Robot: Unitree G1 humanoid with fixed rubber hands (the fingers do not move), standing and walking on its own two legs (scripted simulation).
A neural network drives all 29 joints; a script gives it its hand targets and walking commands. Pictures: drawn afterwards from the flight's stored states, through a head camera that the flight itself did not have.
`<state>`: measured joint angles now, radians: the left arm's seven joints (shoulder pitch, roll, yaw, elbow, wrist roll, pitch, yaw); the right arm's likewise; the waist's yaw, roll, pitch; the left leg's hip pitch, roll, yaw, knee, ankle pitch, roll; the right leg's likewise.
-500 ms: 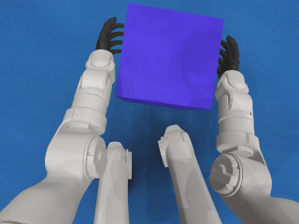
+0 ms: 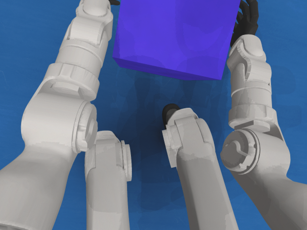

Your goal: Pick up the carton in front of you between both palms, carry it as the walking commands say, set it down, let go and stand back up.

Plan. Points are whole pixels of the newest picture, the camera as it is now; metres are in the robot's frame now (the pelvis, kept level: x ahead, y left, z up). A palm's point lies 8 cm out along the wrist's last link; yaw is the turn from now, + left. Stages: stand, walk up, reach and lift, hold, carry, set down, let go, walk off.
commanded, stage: set down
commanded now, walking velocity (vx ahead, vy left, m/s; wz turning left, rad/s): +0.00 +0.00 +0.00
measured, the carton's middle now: (167, 30) +0.49 -0.14 -0.24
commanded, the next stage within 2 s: none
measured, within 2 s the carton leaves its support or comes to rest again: rests again in 0.62 s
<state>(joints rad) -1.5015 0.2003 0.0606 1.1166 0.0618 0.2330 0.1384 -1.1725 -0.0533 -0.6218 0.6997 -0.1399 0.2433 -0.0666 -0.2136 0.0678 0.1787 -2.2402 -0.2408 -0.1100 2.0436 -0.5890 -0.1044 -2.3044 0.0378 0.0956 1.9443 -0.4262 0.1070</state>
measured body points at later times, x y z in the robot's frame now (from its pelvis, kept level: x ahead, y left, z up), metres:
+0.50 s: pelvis +0.01 +0.02 -0.01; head +0.38 -0.02 +0.24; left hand +0.57 -0.01 -0.20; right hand +0.45 -0.29 -0.20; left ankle +0.10 +0.12 -0.38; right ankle +0.14 -0.15 -0.38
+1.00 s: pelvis +0.00 +0.01 -0.03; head +0.37 -0.02 +0.23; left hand +0.57 -0.01 -0.22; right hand +0.45 -0.29 -0.21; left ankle +0.10 +0.12 -0.38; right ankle +0.14 -0.14 -0.38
